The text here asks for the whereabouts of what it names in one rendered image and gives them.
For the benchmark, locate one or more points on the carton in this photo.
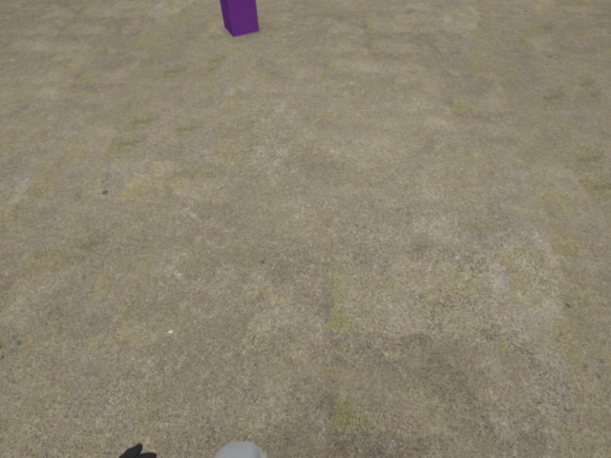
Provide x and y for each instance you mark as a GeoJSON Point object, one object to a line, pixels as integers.
{"type": "Point", "coordinates": [240, 16]}

